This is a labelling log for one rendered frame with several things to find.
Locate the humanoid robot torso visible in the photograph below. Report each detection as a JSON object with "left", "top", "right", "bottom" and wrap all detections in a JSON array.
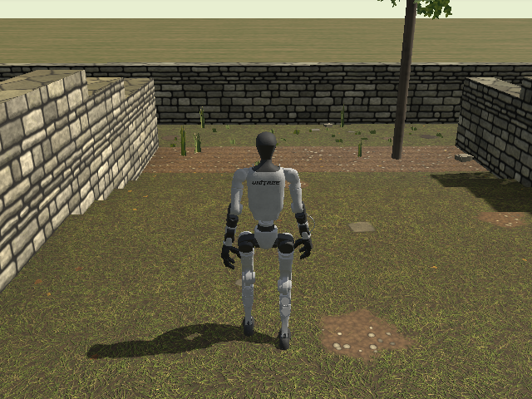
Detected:
[{"left": 247, "top": 164, "right": 285, "bottom": 249}]

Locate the left robot forearm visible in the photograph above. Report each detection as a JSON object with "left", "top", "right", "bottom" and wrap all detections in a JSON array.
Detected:
[{"left": 223, "top": 203, "right": 239, "bottom": 246}]

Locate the robot right upper arm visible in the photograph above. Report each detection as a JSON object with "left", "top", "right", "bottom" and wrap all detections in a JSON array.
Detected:
[{"left": 283, "top": 168, "right": 303, "bottom": 214}]

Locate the robot right foot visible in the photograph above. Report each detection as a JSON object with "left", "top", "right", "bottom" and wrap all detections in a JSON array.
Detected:
[{"left": 278, "top": 328, "right": 291, "bottom": 350}]

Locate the right robot hand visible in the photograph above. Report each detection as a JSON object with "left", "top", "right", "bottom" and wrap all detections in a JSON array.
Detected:
[{"left": 294, "top": 236, "right": 313, "bottom": 259}]

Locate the right robot forearm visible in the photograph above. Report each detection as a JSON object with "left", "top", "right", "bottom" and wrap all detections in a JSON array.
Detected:
[{"left": 295, "top": 201, "right": 311, "bottom": 239}]

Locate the left robot hand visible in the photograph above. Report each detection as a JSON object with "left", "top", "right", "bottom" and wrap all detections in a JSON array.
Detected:
[{"left": 221, "top": 245, "right": 241, "bottom": 269}]

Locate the robot left upper arm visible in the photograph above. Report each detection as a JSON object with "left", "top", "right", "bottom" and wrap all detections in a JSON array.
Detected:
[{"left": 230, "top": 168, "right": 249, "bottom": 215}]

